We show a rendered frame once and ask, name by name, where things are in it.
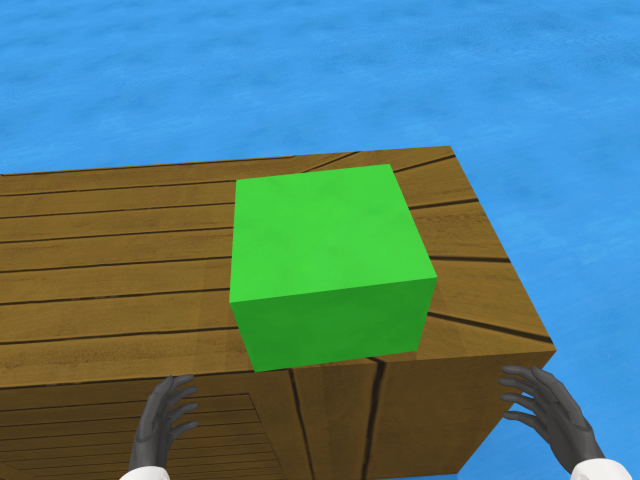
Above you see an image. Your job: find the right robot forearm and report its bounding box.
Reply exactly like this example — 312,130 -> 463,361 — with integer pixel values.
570,458 -> 632,480

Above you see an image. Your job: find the right robot hand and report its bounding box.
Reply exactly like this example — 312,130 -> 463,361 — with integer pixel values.
498,365 -> 606,475

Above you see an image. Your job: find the left robot hand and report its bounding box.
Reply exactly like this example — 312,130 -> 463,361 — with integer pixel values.
128,374 -> 199,472

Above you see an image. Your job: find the pedestal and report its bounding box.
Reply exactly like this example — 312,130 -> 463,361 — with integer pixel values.
0,146 -> 557,480

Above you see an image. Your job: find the carton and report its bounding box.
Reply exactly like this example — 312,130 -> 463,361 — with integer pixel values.
229,164 -> 437,372

